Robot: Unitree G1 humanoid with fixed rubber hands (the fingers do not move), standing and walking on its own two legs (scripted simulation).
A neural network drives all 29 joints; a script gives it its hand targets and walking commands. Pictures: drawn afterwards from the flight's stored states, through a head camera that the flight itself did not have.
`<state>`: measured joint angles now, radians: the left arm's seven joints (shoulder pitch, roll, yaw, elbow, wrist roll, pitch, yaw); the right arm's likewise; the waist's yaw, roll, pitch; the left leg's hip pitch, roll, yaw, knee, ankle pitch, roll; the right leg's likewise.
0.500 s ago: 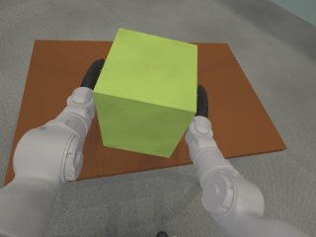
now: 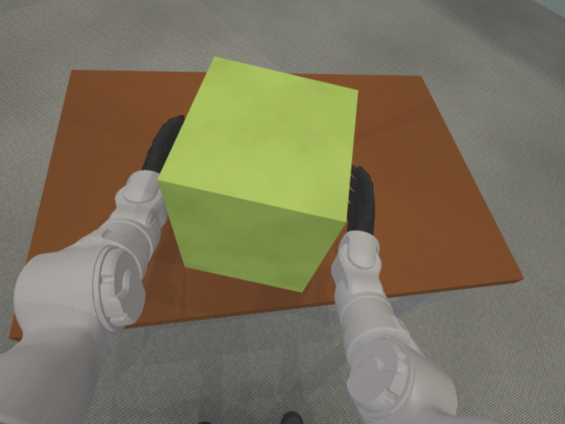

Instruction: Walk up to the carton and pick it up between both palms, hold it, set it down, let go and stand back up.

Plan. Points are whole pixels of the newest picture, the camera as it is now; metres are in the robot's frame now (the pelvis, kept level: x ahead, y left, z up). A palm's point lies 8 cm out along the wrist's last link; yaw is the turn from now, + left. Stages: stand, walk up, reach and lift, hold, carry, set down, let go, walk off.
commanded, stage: reach and lift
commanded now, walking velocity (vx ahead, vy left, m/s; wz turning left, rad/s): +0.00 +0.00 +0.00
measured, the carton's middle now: (263, 187) +0.45 -0.03 +0.02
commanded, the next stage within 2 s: none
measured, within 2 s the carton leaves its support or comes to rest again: leaves its support in 1.36 s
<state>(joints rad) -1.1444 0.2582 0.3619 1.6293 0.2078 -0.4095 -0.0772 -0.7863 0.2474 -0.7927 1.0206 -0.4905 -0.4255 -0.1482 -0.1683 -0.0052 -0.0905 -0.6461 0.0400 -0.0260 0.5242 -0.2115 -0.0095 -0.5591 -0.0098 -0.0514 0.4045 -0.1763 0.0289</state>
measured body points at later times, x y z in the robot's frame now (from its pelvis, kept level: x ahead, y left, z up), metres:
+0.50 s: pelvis +0.00 +0.01 +0.00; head +0.12 +0.04 +0.43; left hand +0.49 +0.11 +0.03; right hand +0.39 -0.17 +0.02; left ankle +0.01 +0.12 -0.73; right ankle -0.01 -0.14 -0.73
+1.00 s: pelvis +0.00 -0.01 +0.00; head +0.11 +0.00 +0.43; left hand +0.48 +0.11 +0.04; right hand +0.39 -0.18 +0.01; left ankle +0.01 +0.12 -0.73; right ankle -0.01 -0.14 -0.73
